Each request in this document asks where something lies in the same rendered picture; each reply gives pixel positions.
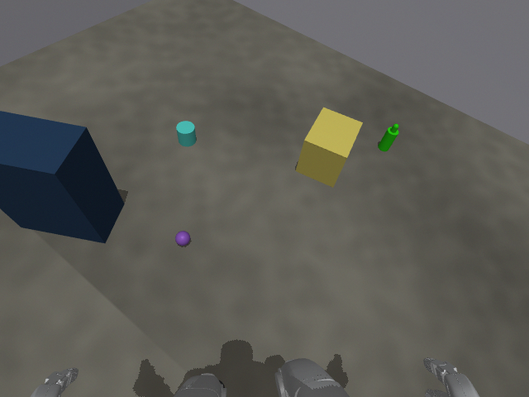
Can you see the right robot hand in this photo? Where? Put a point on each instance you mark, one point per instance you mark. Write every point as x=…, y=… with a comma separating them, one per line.
x=457, y=385

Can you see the left robot hand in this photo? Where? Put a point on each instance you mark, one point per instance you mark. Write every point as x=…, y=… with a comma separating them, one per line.
x=56, y=383

